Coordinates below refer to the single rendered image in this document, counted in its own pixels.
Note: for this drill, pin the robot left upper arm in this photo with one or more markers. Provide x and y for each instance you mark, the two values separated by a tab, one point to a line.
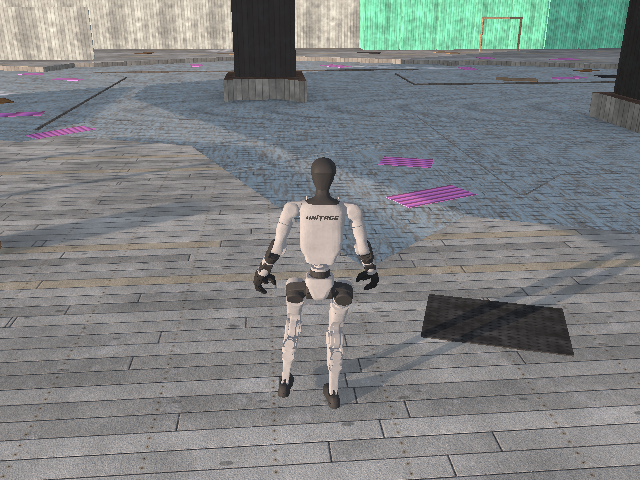
289	211

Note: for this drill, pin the left robot shin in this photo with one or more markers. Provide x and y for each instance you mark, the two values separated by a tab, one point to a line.
288	353

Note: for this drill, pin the robot right thigh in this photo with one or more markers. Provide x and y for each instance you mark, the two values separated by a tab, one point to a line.
339	305

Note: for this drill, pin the robot right upper arm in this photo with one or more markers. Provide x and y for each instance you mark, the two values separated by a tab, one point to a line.
353	212

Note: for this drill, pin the robot right hand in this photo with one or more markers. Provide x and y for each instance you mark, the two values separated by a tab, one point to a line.
364	276

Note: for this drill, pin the right robot forearm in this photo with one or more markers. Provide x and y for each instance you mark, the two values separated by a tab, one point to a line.
368	261

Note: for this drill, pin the left robot forearm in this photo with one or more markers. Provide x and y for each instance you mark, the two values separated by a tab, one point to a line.
268	261

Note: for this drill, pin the robot left hand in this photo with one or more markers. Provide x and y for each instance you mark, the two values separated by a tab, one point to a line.
258	280

